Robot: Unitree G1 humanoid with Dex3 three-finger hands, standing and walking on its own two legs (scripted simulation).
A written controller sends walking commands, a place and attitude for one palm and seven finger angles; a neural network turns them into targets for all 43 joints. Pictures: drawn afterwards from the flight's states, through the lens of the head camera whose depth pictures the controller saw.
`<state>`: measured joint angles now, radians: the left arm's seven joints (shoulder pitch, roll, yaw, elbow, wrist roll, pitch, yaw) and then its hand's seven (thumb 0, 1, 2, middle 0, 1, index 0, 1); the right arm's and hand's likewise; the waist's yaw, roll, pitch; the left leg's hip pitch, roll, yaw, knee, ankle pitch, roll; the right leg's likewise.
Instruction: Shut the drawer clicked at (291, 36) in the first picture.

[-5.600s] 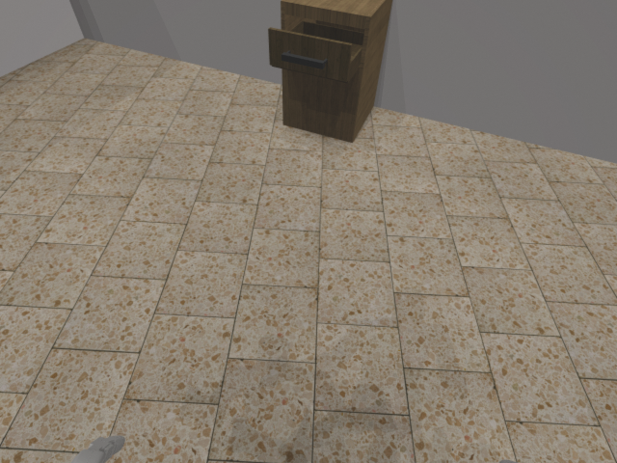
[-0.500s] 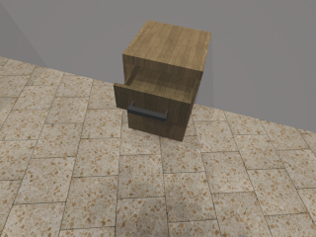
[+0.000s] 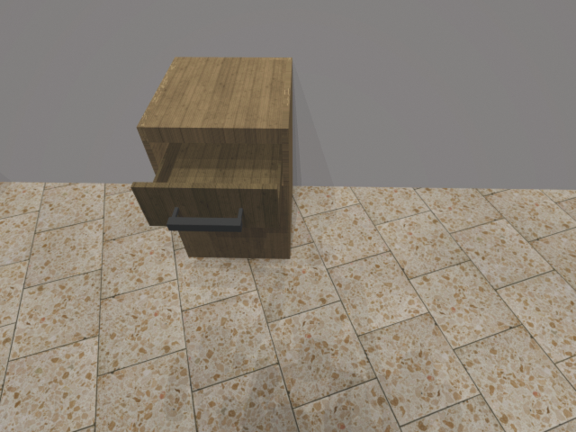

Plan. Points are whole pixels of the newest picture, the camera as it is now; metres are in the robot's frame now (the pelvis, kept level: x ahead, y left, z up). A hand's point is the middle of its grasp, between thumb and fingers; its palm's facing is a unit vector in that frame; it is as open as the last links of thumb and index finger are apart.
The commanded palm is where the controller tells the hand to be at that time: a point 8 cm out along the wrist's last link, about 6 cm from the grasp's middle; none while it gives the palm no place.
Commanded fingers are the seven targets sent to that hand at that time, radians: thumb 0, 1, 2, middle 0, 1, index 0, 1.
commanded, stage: take the last steps up to it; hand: left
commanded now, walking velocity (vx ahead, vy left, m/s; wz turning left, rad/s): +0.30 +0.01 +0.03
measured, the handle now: (206, 217) +0.69 +0.23 -0.25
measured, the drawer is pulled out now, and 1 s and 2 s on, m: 0.19 0.19 0.19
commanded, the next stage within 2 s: come to a stop and stand still in 0.72 s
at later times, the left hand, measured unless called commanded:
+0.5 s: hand out of the picture +0.02 +0.15 -0.18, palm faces +0.12 -0.98 -0.14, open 7.4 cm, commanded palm none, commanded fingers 0.00 0.90 0.90 -0.20 -0.30 -0.20 -0.30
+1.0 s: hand (212, 303) +0.38 +0.15 -0.16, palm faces +0.01 -0.97 -0.24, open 7.3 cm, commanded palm none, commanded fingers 0.00 0.90 0.90 -0.20 -0.30 -0.20 -0.30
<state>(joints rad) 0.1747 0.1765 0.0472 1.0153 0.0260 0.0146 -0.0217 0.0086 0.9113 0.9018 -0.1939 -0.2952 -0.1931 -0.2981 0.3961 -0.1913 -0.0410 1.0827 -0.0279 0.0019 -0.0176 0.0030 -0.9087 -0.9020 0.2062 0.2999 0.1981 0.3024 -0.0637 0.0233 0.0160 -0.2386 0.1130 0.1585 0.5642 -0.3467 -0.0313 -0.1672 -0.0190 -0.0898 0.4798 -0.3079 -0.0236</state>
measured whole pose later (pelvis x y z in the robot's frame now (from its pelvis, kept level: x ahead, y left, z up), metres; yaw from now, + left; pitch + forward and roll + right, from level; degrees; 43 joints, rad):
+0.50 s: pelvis +0.16 +0.01 -0.02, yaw +1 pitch -1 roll +0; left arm 0.50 0.10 0.02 1.20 0.02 -0.04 0.02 0.01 0.91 0.90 -0.20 -0.30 -0.20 -0.30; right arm 0.11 -0.18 -0.04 1.00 -0.03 -0.06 0.01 0.00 -0.91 -0.90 0.20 0.30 0.19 0.30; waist 0.03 0.00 0.09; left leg -0.42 0.02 0.13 0.65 -0.18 0.08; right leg -0.02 -0.03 -0.10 0.75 -0.52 -0.02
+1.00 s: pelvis +0.30 -0.02 +0.00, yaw +2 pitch -1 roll +1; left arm 0.16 0.14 0.02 1.02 0.03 -0.03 0.02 0.01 0.92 0.90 -0.19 -0.30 -0.19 -0.30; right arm 0.30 -0.16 -0.03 1.10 -0.01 0.01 -0.03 0.00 -0.91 -0.90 0.20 0.30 0.19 0.30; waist -0.04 0.04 0.06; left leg -0.22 0.03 0.08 0.70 -0.52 -0.02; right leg -0.30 -0.05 -0.13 0.57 -0.25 -0.05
